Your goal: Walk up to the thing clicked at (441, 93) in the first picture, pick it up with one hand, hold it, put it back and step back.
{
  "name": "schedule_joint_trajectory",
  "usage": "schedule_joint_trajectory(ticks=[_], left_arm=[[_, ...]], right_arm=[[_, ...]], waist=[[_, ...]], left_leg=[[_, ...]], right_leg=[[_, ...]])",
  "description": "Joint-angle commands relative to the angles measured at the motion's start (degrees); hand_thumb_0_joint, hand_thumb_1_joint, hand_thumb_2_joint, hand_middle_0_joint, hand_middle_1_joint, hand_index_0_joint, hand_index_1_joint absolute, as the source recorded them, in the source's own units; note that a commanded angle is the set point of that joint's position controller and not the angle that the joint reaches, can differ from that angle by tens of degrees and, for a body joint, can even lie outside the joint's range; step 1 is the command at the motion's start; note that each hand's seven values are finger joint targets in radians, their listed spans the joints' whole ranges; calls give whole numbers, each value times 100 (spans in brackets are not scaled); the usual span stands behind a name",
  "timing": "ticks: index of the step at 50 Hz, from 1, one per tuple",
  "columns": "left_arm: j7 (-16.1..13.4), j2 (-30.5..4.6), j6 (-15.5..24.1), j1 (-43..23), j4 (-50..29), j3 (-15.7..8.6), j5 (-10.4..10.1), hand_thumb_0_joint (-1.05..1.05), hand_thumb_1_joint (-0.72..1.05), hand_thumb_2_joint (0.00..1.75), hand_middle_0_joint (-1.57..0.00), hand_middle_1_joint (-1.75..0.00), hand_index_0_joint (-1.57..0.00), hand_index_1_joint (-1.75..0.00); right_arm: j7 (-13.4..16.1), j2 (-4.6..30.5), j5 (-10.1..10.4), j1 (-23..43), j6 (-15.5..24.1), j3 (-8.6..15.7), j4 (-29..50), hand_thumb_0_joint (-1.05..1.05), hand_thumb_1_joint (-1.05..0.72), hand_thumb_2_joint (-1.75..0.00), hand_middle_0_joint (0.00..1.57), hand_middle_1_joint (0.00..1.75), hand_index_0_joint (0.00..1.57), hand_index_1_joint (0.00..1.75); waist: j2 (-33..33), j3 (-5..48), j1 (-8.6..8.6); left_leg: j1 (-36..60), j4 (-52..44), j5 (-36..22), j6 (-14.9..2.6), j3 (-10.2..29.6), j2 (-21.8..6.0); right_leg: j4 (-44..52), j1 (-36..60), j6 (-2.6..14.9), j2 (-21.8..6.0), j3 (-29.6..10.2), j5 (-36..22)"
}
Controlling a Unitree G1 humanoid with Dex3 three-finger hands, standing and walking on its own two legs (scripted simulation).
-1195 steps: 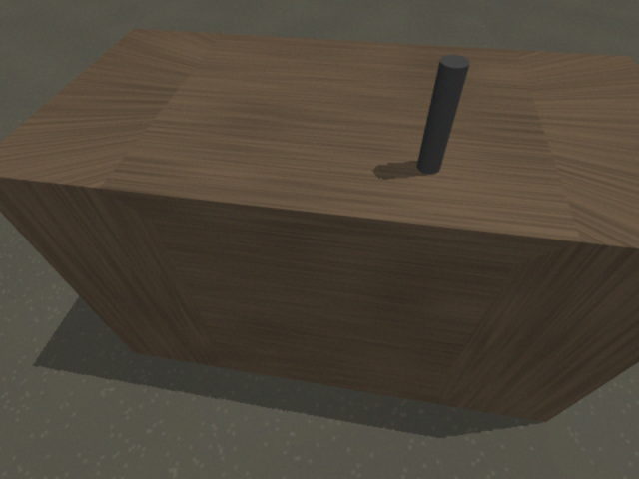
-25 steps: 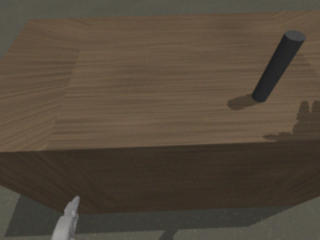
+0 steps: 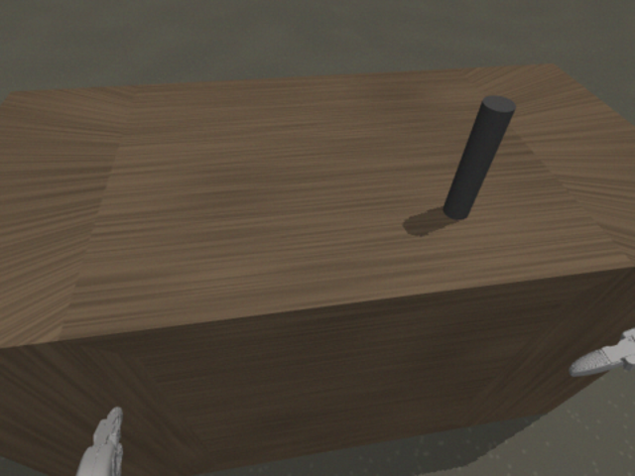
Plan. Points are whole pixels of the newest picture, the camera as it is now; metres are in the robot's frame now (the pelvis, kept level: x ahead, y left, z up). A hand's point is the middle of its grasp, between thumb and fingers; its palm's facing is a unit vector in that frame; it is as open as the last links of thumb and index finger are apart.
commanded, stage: sink last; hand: right
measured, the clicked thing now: (474, 164) +0.49 -0.23 +0.13
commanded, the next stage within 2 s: home in 0.48 s
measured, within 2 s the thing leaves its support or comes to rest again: neither
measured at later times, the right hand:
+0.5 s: hand out of the picture +0.15 -0.28 +0.18, palm faces +0.51 +0.72 -0.47, open 17.6 cm
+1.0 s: hand (549, 429) +0.15 -0.23 +0.05, palm faces +0.27 +0.91 -0.31, open 17.4 cm
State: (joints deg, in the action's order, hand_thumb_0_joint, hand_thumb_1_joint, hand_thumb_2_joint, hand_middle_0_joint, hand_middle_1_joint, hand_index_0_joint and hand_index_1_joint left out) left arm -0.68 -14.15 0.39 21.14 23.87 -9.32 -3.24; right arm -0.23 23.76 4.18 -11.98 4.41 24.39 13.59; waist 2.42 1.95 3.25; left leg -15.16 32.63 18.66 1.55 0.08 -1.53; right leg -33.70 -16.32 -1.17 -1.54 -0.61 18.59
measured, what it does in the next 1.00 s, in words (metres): stands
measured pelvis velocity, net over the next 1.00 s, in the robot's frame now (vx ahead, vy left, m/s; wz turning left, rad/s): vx -0.02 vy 0.00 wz -0.02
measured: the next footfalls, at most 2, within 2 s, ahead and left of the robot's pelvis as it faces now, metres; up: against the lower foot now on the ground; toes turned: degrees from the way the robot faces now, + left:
none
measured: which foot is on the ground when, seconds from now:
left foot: down 0.00-1.00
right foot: down 0.00-1.00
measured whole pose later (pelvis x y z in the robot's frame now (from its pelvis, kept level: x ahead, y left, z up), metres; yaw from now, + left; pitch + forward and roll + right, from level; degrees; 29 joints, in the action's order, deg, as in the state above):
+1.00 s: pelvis -0.02 +0.00 +0.01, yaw -1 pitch -2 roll +0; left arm -2.2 -9.8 7.7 14.2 32.4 -3.8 -0.7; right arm -0.3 12.5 2.0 -27.6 14.1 12.0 3.3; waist 1.2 -4.8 2.5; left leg -10.6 28.0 15.0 1.4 -0.9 -2.6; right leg -26.7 -11.1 -1.2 -0.5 -1.4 13.2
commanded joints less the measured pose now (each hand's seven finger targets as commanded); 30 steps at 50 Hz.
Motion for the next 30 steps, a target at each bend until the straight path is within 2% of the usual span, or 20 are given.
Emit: schedule_joint_trajectory(ticks=[1, 4, 7, 11, 12, 13, 14, 15, 17, 18, 19, 20, 21, 22, 23, 24, 27, 28, 29, 30], left_arm=[[-124, -420, 358, -677, -1021, -43, 50, 0, -51, 4, -5, -4, -5, -4], [-173, -260, 392, -545, -910, 91, 77, 0, -52, 4, -5, -4, -5, -4], [-238, -597, 433, -419, -868, -305, 102, 0, -51, 4, -5, -5, -5, -4], [-329, -842, 525, -249, -740, -654, 132, 0, -51, 4, -5, -5, -6, -4], [-318, -768, 565, -281, -775, -612, 129, 0, -50, 4, -5, -5, -6, -4], [-319, -733, 594, -163, -709, -593, 142, 0, -51, 4, -5, -5, -6, -4], [-301, -608, 618, -234, -588, -502, 144, 0, -50, 3, -5, -5, -6, -4], [-292, -616, 654, -297, -631, -514, 144, 0, -51, 3, -5, -5, -6, -4], [-251, -423, 692, -380, -288, -386, 149, 0, -51, 4, -5, -5, -6, -4], [-245, -423, 718, -542, -191, -400, 177, 0, -51, 4, -5, -5, -5, -4], [-246, -547, 763, -673, -313, -464, 184, 0, -52, 4, -5, -5, -5, -4], [-246, -561, 812, -975, -423, -401, 196, 0, -52, 4, -5, -4, -5, -4], [-276, -712, 836, -941, -340, -565, 201, 0, -52, 4, -5, -4, -5, -4], [-272, -606, 851, -1078, -263, -415, 202, 0, -52, 4, -5, -4, -5, -4], [-270, -455, 893, -1231, -297, -233, 204, 0, -52, 4, -5, -4, -5, -4], [-293, -557, 947, -1375, -364, -284, 215, 0, -53, 5, -5, -4, -5, -4], [-352, -496, 1050, -1583, -672, -62, 238, 0, -53, 6, -5, -5, -5, -5], [-382, -622, 1059, -1376, -506, -216, 235, 0, -53, 6, -5, -5, -5, -5], [-366, -419, 1050, -1154, -320, -28, 233, 0, -53, 7, -5, -5, -5, -5], [-360, -419, 1059, -959, -369, -39, 222, 0, -45, 15, -11, -13, -11, -13]], right_arm=[[245, 1133, 66, 103, 615, 609, 2162, 0, 61, -4, 5, 6, 5, 6], [254, 928, 71, -586, 757, 558, 2338, 0, 60, -4, 5, 6, 5, 6], [232, 848, 69, -920, 848, 606, 2303, 0, 58, -5, 5, 6, 5, 6], [227, 821, 77, -571, 946, 679, 2082, 0, 58, -5, 5, 6, 5, 6], [221, 887, 84, -590, 989, 791, 2060, 0, 58, -5, 5, 6, 5, 6], [210, 823, 72, -659, 1003, 777, 1748, 0, 58, -5, 5, 6, 5, 6], [194, 830, 75, -633, 1057, 774, 1789, 0, 59, -5, 5, 6, 5, 6], [188, 825, 70, -643, 1101, 777, 1569, 0, 58, -5, 5, 6, 5, 6], [184, 900, 77, -674, 1233, 886, 1320, 0, 58, -5, 5, 6, 5, 6], [193, 1030, 47, -549, 1290, 1012, 1357, 0, 59, -5, 5, 6, 5, 6], [209, 1090, 49, -519, 1357, 1063, 1310, 0, 58, -5, 5, 6, 5, 6], [222, 1145, 48, -411, 1439, 1091, 1324, 0, 59, -5, 5, 6, 5, 6], [235, 1168, 38, -429, 1490, 1132, 1211, 0, 58, -5, 5, 6, 5, 6], [267, 1336, 21, -298, 1570, 1246, 1352, 0, 58, -5, 5, 6, 5, 6], [271, 1283, 16, -218, 1639, 1172, 1414, 0, 58, -5, 5, 6, 5, 6], [307, 1323, -11, -184, 1705, 1219, 1530, 0, 57, -5, 5, 6, 5, 6], [374, 1368, -55, -6, 1794, 1175, 1558, 0, 56, -6, 5, 6, 5, 6], [378, 1385, -52, -82, 1807, 1207, 1497, 0, 55, -6, 5, 6, 5, 6], [365, 1278, -53, -239, 1804, 1165, 1214, 0, 54, -6, 5, 6, 5, 6], [347, 1180, -49, -376, 1810, 1133, 1125, 0, 57, -5, 5, 5, 5, 5]], waist=[[398, 827, 82], [251, 465, 28], [184, 305, -87], [-192, -207, -311], [-319, -324, -239], [-509, -436, -280], [-368, -548, -167], [-512, -616, -190], [-473, -795, -46], [-406, -658, 44], [-424, -493, 11], [-490, -419, 121], [-391, -292, 77], [-271, -157, 193], [-142, -120, 199], [-76, 157, 233], [-60, 515, 186], [-12, 458, 145], [54, 204, 138], [35, 135, 112]], left_leg=[[497, -326, -1730, -182, -300, 116], [413, -459, -1349, -149, -304, 100], [237, -537, -1151, -105, -272, 45], [-238, -770, -324, -80, -297, 47], [-281, -861, -136, -64, -269, 3], [-335, -917, -27, -53, -251, -9], [-385, -975, 123, -63, -223, -36], [-424, -1026, 279, -61, -215, -41], [-442, -1097, 550, -64, -160, -79], [-350, -1109, 521, -65, -138, -103], [-260, -1090, 437, -67, -149, -90], [-173, -1096, 469, -63, -112, -113], [-111, -1058, 310, -75, -108, -104], [-11, -1037, 215, -84, -108, -111], [31, -1021, 223, -100, -85, -110], [191, -917, 7, -119, -146, -68], [495, -860, -385, -121, -188, -30], [469, -875, -417, -118, -207, -18], [403, -956, -265, -120, -190, -27], [409, -954, -303, -128, -231, -1]], right_leg=[[411, 336, 113, 145, 324, -1942], [486, 181, 148, 175, 340, -1482], [536, 246, 172, 226, 354, -1214], [739, 336, 221, 241, 281, -439], [749, 340, 223, 264, 284, -351], [754, 328, 236, 267, 278, -298], [766, 299, 219, 290, 291, -225], [790, 280, 216, 300, 288, -145], [824, 154, 195, 328, 296, -1], [806, 179, 187, 347, 297, -53], [825, 211, 186, 345, 287, -122], [800, 174, 173, 349, 279, -144], [825, 264, 176, 326, 271, -257], [815, 253, 167, 340, 267, -362], [831, 252, 163, 330, 260, -342], [860, 329, 155, 295, 224, -484], [867, 456, 167, 302, 219, -726], [892, 467, 169, 306, 230, -728], [936, 417, 166, 319, 260, -599], [979, 415, 160, 295, 250, -617]])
